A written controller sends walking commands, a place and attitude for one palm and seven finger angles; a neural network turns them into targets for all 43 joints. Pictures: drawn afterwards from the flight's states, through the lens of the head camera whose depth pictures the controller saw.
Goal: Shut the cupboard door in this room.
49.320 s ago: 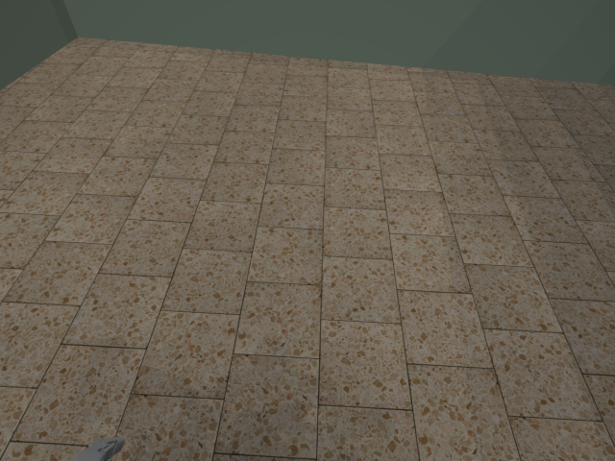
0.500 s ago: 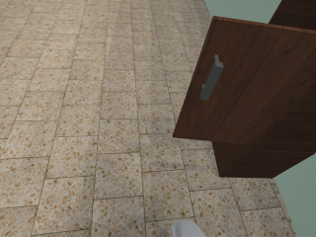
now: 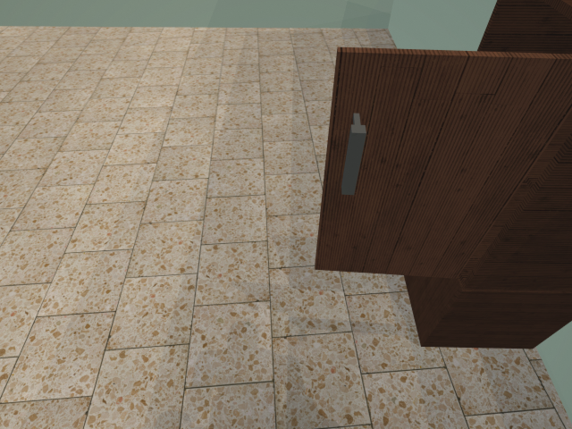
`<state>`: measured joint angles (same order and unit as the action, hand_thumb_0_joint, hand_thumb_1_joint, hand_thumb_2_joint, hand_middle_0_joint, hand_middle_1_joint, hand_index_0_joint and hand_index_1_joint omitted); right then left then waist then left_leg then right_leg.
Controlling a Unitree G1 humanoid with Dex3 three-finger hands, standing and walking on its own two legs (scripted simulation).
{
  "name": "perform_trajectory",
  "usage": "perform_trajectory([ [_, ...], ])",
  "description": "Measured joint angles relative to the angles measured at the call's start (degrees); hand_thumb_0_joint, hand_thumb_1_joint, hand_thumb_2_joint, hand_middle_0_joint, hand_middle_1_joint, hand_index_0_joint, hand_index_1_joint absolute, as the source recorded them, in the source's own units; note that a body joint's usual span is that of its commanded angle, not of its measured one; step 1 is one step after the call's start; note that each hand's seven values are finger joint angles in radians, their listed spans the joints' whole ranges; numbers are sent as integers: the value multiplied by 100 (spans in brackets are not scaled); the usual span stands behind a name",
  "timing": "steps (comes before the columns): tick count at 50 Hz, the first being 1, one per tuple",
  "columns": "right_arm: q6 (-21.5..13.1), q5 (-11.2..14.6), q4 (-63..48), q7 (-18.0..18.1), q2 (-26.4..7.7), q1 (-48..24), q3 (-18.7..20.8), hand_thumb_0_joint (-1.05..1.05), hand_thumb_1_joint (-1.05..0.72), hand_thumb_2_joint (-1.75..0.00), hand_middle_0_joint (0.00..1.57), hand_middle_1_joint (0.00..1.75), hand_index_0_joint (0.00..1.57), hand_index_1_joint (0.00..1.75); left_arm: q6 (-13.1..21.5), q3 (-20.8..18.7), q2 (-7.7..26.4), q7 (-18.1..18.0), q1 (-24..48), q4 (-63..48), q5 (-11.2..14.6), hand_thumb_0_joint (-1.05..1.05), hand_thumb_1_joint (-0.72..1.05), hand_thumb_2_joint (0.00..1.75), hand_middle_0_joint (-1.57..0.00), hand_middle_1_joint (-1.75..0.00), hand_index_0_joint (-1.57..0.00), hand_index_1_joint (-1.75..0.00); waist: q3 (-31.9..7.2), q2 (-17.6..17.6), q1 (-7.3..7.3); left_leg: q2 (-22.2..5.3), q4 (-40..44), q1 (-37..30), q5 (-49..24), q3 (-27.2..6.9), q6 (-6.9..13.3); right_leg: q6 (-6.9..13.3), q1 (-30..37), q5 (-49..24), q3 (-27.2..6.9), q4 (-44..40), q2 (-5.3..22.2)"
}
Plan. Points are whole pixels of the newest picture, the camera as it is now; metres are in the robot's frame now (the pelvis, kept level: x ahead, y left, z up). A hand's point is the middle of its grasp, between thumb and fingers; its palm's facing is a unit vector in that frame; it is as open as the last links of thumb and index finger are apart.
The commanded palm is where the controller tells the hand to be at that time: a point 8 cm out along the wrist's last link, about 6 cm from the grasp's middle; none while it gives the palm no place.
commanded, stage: look again from close up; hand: left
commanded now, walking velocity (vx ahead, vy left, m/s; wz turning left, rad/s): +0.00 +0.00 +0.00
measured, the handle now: (352, 154) +0.55 -0.10 +0.09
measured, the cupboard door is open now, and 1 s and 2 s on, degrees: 87 87 87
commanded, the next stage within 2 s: raise the hand and make a fist in 0.12 s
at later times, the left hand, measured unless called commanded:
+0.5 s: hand (169, 356) +0.21 +0.17 +0.02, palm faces +0.11 -0.99 -0.02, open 6.8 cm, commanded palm +0.11 +0.22 -0.04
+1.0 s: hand (167, 396) +0.17 +0.17 -0.01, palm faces -0.17 -0.99 +0.00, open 4.4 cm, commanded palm +0.14 +0.24 +0.00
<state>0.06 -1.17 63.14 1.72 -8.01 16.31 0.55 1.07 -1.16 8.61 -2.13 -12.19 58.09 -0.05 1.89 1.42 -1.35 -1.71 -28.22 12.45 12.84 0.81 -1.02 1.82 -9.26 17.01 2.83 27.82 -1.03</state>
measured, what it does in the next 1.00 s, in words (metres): lowers itself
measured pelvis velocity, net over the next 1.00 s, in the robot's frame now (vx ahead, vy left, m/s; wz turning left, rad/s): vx -0.04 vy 0.02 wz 0.01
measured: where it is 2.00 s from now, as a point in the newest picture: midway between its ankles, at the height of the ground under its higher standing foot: outside the picture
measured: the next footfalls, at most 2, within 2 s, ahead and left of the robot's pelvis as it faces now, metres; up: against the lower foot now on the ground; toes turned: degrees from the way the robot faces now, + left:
none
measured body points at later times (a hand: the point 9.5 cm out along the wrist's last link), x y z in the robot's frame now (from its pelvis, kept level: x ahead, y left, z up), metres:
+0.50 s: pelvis -0.02 +0.00 -0.03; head -0.01 -0.01 +0.42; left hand +0.20 +0.22 +0.02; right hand +0.16 -0.25 -0.11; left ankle +0.01 +0.13 -0.74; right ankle -0.02 -0.10 -0.74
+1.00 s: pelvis -0.04 +0.02 -0.07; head +0.01 +0.02 +0.37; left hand +0.18 +0.22 -0.01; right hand +0.14 -0.18 -0.15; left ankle +0.01 +0.13 -0.74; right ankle -0.02 -0.10 -0.74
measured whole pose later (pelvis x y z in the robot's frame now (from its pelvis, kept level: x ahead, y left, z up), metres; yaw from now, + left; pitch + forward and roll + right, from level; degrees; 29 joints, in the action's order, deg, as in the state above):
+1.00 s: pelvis -0.04 +0.02 -0.07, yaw +0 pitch +11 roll -2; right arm -10.0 2.0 28.4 2.7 -9.2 14.6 -2.8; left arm 10.3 -3.2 13.5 16.8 -24.8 -10.6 13.9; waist -5.8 2.1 -0.5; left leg -1.3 -62.4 46.7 26.4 -0.2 0.8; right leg 0.5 -42.6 28.8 3.8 60.8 0.4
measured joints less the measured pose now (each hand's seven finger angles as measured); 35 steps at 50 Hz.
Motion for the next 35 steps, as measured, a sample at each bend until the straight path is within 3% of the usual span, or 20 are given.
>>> perform_trajectory([
  [4, -14, 1, 61, 23, -59, -116, -13, 2, -94, -90, 20, 30, 20, 29, -57, 11, 58, 7, -208, 113, -18, -1, 94, 90, -20, -30, -20, -30, -28, -88, 114, 21, 247, -136, 38, 50, -16, 5, 73, -73, -45, -164, 19],
  [12, -52, 44, 58, 3, -142, -279, -49, 1, -94, -90, 20, 30, 20, 29, 14, 130, -77, 1, -617, 397, -62, 0, 92, 90, -20, -30, -20, -30, 116, -88, 197, -23, 346, -102, -100, 66, -32, 11, 98, -222, -48, -422, -21],
  [13, -185, 74, -145, 92, -161, -220, -92, 1, -93, -90, 20, 30, 20, 29, -407, -65, -111, 66, -933, -538, 134, 1, 91, 90, -20, -30, -20, -30, 212, -97, 243, -62, 191, -73, -44, 110, -12, 3, 72, -213, -81, -340, -51],
  [14, -469, 126, -422, 235, -196, -67, -153, 1, -93, -90, 20, 30, 20, 29, -555, -60, -75, 19, -1331, -1653, 344, 1, 91, 90, -21, -30, -20, -30, 217, -107, 284, -80, 125, -56, 73, 143, 0, 5, -17, -146, -107, -172, -63],
  [16, -1043, 261, -754, 390, -292, 172, -168, 1, -93, -90, 20, 30, 20, 29, -166, 15, 76, -247, -1785, -3174, 662, 2, 93, 90, -21, -31, -21, -31, 21, -90, 278, -13, 5, 61, 200, 96, -1, 8, -164, 24, -56, 90, 7],
  [18, -1360, 381, -1076, 396, -435, 224, -101, 1, -92, -90, 20, 30, 20, 29, 7, 46, 114, -384, -1761, -4183, 913, 3, 93, 90, -22, -32, -22, -32, -163, 16, 196, 88, -153, 210, 210, -13, 20, -23, -265, 145, 55, 274, 109],
  [21, -1711, 326, -1582, 339, -640, -17, -10, 1, -92, -90, 20, 30, 20, 29, 694, -29, 79, -235, -1265, -4920, 996, 2, 93, 90, -25, -35, -24, -35, -418, 173, 15, 184, -594, 701, 322, -94, 75, -69, -728, 321, 140, 749, 219],
  [24, -1913, 181, -2088, 157, -638, -364, 87, 1, -92, -90, 20, 30, 20, 29, 1778, -235, 31, 375, -716, -4983, 1133, 2, 92, 90, -28, -39, -28, -39, -730, 52, -28, 201, -1259, 1522, 536, -7, 68, -69, -1640, 587, 48, 1555, 270],
  [26, -1916, 141, -2413, -11, -563, -540, 150, 1, -91, -90, 20, 30, 20, 29, 2474, -346, -9, 1043, -608, -4924, 1280, 1, 92, 90, -31, -42, -31, -42, -854, -178, 11, 178, -1736, 2018, 726, 74, 47, -34, -2202, 779, -47, 2106, 261],
  [28, -1856, 126, -2732, -145, -530, -646, 189, 1, -91, -90, 20, 30, 20, 29, 2941, -396, -10, 1737, -752, -4915, 1349, 1, 91, 90, -34, -46, -34, -46, -907, -394, 38, 151, -2223, 2440, 926, 100, 33, -15, -2636, 980, -82, 2603, 249],
  [31, -1685, 134, -3181, -212, -582, -713, 248, 1, -91, -90, 20, 30, 20, 29, 2902, -403, 96, 2282, -1293, -5092, 1344, 1, 91, 90, -40, -51, -39, -51, -874, -504, 125, 113, -2872, 2884, 1217, 43, 26, 6, -3015, 1230, -34, 3156, 225],
  [35, -1515, 148, -3548, -132, -658, -706, 251, 1, -91, -90, 20, 30, 20, 29, 2509, -483, 288, 2064, -2031, -5585, 1437, 1, 90, 90, -47, -59, -47, -59, -812, -348, 302, 86, -3463, 3297, 1457, -136, 46, -13, -3264, 1426, 136, 3537, 200],
])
